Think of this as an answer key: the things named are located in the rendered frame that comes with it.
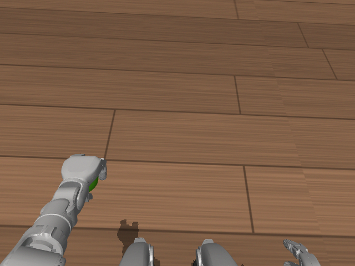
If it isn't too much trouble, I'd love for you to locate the right robot hand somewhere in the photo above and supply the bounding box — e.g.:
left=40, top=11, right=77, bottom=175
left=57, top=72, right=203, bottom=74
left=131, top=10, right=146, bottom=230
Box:
left=283, top=239, right=321, bottom=266

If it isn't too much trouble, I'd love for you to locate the left robot arm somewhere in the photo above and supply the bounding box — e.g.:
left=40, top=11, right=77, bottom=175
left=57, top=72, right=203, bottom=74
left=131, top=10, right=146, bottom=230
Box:
left=0, top=178, right=89, bottom=266

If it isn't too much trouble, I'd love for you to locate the left robot hand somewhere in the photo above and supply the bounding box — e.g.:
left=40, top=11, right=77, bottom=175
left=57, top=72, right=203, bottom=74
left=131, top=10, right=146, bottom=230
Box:
left=61, top=154, right=107, bottom=202

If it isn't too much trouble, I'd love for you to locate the ball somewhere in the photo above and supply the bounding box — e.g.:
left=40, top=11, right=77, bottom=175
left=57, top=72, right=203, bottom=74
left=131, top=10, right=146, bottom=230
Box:
left=89, top=177, right=98, bottom=191

